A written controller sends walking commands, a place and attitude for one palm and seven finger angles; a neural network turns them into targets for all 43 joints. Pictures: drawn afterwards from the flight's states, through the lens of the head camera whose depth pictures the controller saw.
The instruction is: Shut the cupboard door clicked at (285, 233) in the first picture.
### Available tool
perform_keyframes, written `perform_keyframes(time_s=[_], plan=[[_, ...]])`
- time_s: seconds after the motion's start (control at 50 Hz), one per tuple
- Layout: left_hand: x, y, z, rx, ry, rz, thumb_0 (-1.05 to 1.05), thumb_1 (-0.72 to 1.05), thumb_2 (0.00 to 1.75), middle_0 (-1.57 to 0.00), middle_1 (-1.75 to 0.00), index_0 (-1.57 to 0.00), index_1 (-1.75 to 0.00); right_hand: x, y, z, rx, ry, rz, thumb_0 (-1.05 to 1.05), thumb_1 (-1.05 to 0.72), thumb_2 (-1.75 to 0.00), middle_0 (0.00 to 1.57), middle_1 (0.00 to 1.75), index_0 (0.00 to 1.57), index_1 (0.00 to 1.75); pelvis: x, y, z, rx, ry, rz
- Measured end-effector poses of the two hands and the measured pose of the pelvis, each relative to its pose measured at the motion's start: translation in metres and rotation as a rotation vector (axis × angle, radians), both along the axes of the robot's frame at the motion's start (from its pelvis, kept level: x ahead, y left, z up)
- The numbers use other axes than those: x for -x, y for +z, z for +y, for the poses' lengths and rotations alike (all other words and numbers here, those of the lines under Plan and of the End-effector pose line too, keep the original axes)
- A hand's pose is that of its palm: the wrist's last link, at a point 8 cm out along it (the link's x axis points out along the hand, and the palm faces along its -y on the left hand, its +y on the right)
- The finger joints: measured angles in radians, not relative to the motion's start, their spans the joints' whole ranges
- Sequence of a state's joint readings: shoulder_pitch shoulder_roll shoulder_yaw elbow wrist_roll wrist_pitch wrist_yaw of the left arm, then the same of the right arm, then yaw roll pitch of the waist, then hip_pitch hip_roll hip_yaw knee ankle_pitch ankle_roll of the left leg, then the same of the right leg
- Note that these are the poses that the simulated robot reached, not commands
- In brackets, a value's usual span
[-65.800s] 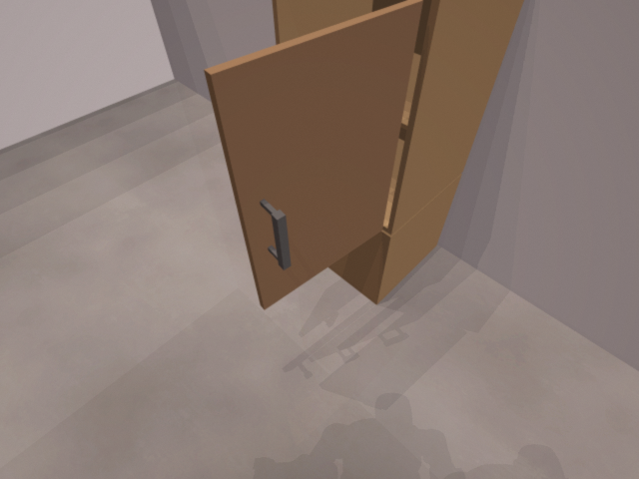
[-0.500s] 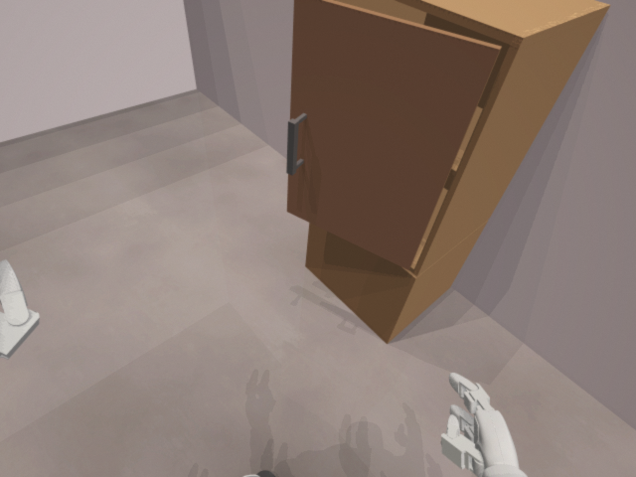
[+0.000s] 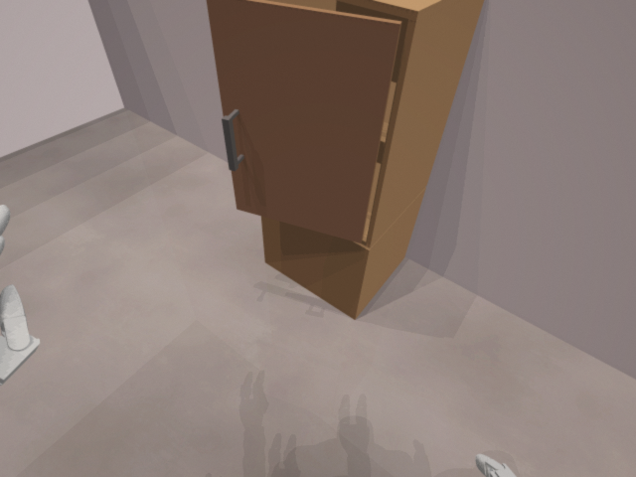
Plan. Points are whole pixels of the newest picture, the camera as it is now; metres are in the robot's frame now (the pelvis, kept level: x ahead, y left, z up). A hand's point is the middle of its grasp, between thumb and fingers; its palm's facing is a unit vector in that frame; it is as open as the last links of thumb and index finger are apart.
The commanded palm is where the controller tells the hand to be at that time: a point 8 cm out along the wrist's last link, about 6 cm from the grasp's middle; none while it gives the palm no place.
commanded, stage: stop stepping back and stand still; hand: left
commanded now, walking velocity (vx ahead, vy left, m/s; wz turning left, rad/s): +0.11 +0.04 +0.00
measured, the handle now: (234, 140) +0.91 +0.22 -0.07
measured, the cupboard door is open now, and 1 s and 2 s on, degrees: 18 18 18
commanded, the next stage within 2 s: let the arm hang, fingers relaxed in 0.10 s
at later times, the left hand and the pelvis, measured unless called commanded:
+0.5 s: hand out of the picture +0.09 +0.20 -0.16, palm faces +0.10 -0.98 -0.17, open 7.0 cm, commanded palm none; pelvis +0.02 +0.02 +0.00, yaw +3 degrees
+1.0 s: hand out of the picture +0.00 +0.23 -0.17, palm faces +0.04 -0.98 -0.21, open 7.4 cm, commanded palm none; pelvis +0.03 +0.05 +0.01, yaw +1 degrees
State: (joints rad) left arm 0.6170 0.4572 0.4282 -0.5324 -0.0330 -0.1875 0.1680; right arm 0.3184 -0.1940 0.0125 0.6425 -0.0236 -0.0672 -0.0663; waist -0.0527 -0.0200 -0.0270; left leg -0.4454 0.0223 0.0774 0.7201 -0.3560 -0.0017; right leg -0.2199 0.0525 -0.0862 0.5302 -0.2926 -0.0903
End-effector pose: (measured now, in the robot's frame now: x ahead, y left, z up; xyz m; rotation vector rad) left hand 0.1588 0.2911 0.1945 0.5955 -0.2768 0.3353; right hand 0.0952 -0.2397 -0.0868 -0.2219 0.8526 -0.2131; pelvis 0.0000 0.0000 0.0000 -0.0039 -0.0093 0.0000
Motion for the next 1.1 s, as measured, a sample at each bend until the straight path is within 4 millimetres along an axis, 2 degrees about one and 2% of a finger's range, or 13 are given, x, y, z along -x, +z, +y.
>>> perform_keyframes(time_s=[0.12, 0.2, 0.22, 0.24, 0.28, 0.34, 0.4, 0.46, 0.52, 0.64, 0.76, 0.92, 1.1], plan=[[0.001, 0.002, 0.018, 0.038, 0.095, -0.055, 0.01, 0.88, 0.90, -0.21, -0.30, -0.21, -0.30, -0.011, -0.001, 0.000, 0.003, 0.015, 0.018, 0.02, -0.91, -0.90, 0.20, 0.30, 0.20, 0.30, -0.011, 0.005, 0.005, -0.016, -0.005, -0.008], [-0.007, -0.007, 0.030, 0.082, 0.124, -0.079, 0.01, 0.88, 0.90, -0.21, -0.30, -0.21, -0.30, -0.035, -0.001, 0.004, 0.033, 0.042, -0.021, 0.02, -0.91, -0.90, 0.20, 0.30, 0.20, 0.30, -0.020, -0.002, 0.016, 0.008, 0.015, -0.016], [-0.013, -0.016, 0.033, 0.084, 0.113, -0.060, 0.01, 0.88, 0.90, -0.21, -0.30, -0.21, -0.30, -0.042, -0.002, 0.006, 0.024, 0.059, -0.037, 0.02, -0.91, -0.90, 0.20, 0.30, 0.20, 0.30, -0.021, -0.004, 0.019, 0.007, 0.023, -0.014], [-0.022, -0.034, 0.036, 0.106, 0.106, 0.015, 0.01, 0.89, 0.90, -0.21, -0.30, -0.21, -0.30, -0.050, -0.005, 0.009, 0.012, 0.085, -0.035, 0.02, -0.91, -0.90, 0.20, 0.30, 0.20, 0.30, -0.020, -0.006, 0.022, 0.001, 0.026, -0.011], [-0.038, -0.091, 0.039, 0.198, 0.117, 0.261, 0.00, 0.89, 0.90, -0.20, -0.30, -0.20, -0.30, -0.063, -0.013, 0.014, -0.005, 0.131, -0.015, 0.02, -0.91, -0.90, 0.20, 0.30, 0.20, 0.30, -0.017, -0.009, 0.027, -0.012, 0.031, -0.001], [-0.034, -0.192, 0.023, 0.339, 0.138, 0.685, 0.00, 0.90, 0.90, -0.19, -0.30, -0.19, -0.30, -0.076, -0.022, 0.022, -0.031, 0.162, 0.000, 0.01, -0.91, -0.90, 0.20, 0.30, 0.20, 0.30, -0.012, -0.013, 0.029, -0.028, 0.037, 0.003], [0.008, -0.271, -0.013, 0.460, 0.131, 1.056, 0.01, 0.90, 0.90, -0.19, -0.30, -0.19, -0.30, -0.074, -0.025, 0.032, -0.061, 0.155, 0.044, 0.01, -0.91, -0.90, 0.20, 0.30, 0.20, 0.30, -0.013, -0.008, 0.028, -0.018, 0.041, 0.002], [0.063, -0.319, -0.050, 0.595, 0.142, 1.308, 0.01, 0.91, 0.90, -0.20, -0.30, -0.20, -0.30, -0.058, -0.026, 0.038, -0.062, 0.144, 0.141, 0.01, -0.91, -0.90, 0.20, 0.30, 0.20, 0.30, -0.018, -0.003, 0.026, -0.012, 0.044, 0.003], [0.092, -0.331, -0.041, 0.672, 0.264, 1.341, -0.04, 1.00, 0.90, -0.21, -0.30, -0.21, -0.30, -0.035, -0.029, 0.042, -0.050, 0.140, 0.266, 0.01, -0.91, -0.90, 0.20, 0.30, 0.20, 0.30, -0.021, 0.002, 0.023, 0.001, 0.054, 0.004], [0.148, -0.335, -0.025, 0.661, 0.351, 1.524, -0.03, 0.98, 0.90, -0.20, -0.30, -0.20, -0.30, 0.011, -0.037, 0.042, -0.053, 0.059, 0.428, 0.01, -0.91, -0.90, 0.20, 0.30, 0.20, 0.30, -0.027, 0.007, 0.029, 0.015, 0.045, -0.009], [0.179, -0.329, -0.017, 0.644, 0.398, 1.638, -0.01, 0.93, 0.90, -0.20, -0.30, -0.20, -0.30, 0.047, -0.041, 0.043, -0.062, -0.005, 0.516, 0.01, -0.92, -0.90, 0.20, 0.30, 0.20, 0.30, -0.029, 0.011, 0.038, 0.011, 0.030, -0.016], [0.174, -0.327, -0.012, 0.636, 0.388, 1.637, 0.00, 0.91, 0.90, -0.20, -0.30, -0.20, -0.30, 0.075, -0.044, 0.053, -0.083, -0.039, 0.572, 0.01, -0.91, -0.90, 0.20, 0.30, 0.20, 0.30, -0.030, 0.012, 0.047, 0.003, 0.020, -0.023], [0.143, -0.330, -0.011, 0.626, 0.332, 1.570, 0.00, 0.91, 0.90, -0.20, -0.30, -0.20, -0.30, 0.073, -0.046, 0.065, -0.104, -0.051, 0.538, 0.01, -0.91, -0.90, 0.20, 0.30, 0.20, 0.30, -0.030, 0.012, 0.052, -0.002, 0.011, -0.027]])
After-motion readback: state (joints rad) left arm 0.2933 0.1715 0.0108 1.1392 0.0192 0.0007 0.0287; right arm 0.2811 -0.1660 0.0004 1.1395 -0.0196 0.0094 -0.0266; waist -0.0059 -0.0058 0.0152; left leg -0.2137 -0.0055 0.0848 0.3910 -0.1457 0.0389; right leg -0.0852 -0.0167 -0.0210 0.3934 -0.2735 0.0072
